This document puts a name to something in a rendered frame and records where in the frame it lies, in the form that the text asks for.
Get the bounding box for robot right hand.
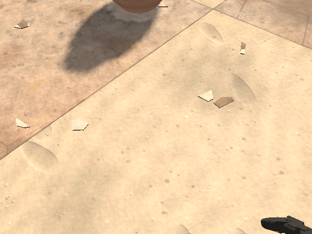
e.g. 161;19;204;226
260;215;312;234

